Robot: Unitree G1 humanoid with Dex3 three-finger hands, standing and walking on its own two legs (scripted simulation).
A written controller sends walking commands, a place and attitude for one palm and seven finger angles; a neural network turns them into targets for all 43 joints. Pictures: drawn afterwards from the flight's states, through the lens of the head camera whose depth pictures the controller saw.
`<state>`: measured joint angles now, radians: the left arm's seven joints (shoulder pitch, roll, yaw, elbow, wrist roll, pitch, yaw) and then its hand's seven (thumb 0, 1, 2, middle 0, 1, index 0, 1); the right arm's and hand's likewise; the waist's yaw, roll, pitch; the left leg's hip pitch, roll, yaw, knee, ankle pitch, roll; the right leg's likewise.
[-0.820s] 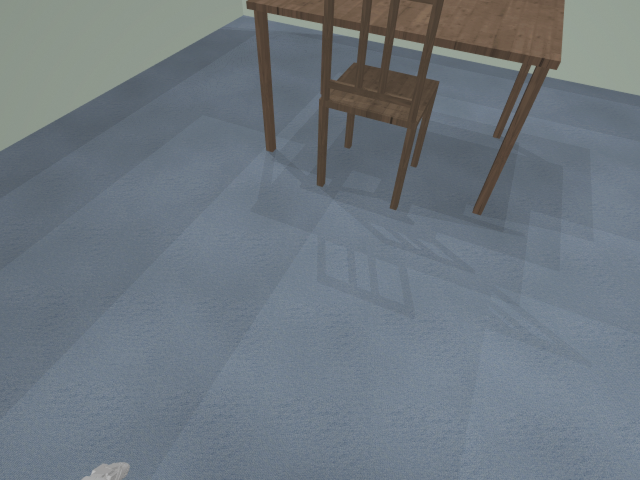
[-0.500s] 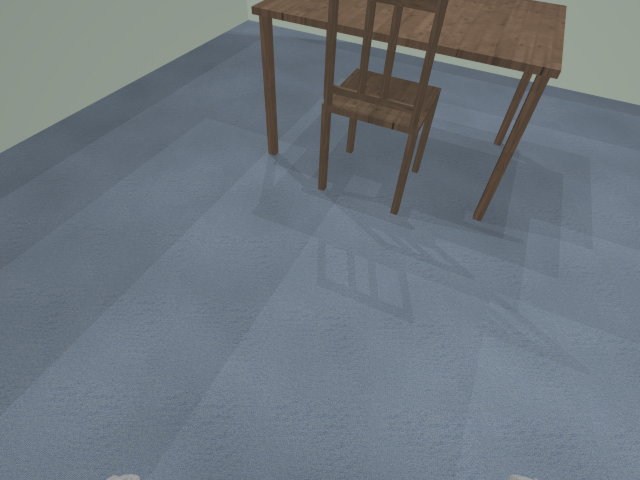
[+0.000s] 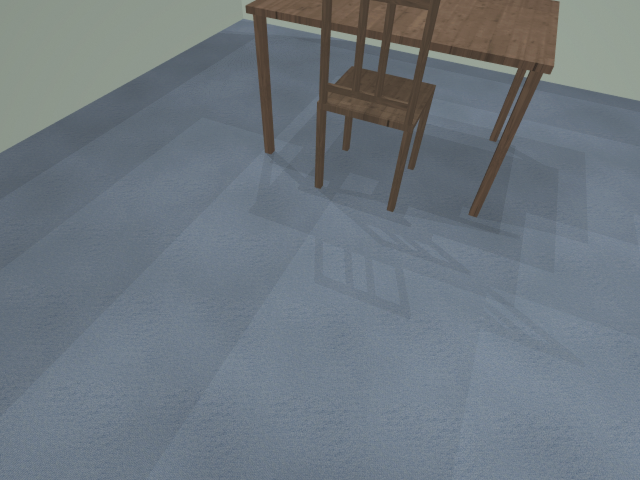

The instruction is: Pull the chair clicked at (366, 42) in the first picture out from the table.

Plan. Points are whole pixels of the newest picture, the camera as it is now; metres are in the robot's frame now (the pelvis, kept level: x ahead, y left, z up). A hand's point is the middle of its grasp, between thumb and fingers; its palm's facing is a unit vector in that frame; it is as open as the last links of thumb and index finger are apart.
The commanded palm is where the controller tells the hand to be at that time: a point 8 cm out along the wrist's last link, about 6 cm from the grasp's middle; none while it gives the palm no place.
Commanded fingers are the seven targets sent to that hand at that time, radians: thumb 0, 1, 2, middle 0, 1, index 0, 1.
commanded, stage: look at it before walking up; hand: left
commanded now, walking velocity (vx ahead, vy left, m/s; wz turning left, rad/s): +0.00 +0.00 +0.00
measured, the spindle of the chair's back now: (360, 48) +1.51 -0.07 -0.08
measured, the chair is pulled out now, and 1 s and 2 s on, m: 0.00 0.00 0.00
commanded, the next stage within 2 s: walk to a spot facing it in 0.72 s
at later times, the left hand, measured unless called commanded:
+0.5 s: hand out of the picture +0.07 +0.24 -0.16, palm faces -0.03 -0.95 -0.32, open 7.4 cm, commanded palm none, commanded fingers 0.00 0.90 0.90 -0.20 -0.30 -0.20 -0.30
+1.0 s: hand out of the picture +0.07 +0.22 -0.17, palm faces -0.05 -0.96 -0.28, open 7.4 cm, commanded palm none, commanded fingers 0.00 0.90 0.90 -0.20 -0.30 -0.20 -0.30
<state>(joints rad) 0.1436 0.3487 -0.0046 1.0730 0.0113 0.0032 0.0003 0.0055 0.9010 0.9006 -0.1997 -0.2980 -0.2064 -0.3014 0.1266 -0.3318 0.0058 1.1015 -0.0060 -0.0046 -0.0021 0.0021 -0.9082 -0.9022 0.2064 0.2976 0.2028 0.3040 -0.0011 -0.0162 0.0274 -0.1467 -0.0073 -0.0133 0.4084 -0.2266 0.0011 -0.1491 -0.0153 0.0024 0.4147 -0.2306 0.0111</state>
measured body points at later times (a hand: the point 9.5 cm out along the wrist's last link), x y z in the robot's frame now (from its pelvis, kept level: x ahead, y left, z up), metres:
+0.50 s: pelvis +0.00 +0.00 +0.00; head +0.00 +0.00 +0.45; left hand +0.07 +0.29 -0.14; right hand +0.08 -0.30 -0.13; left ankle +0.00 +0.12 -0.74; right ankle +0.00 -0.13 -0.74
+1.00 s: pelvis +0.02 +0.00 +0.00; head +0.01 +0.00 +0.45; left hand +0.07 +0.27 -0.15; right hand +0.07 -0.28 -0.14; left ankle +0.00 +0.12 -0.74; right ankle +0.00 -0.13 -0.74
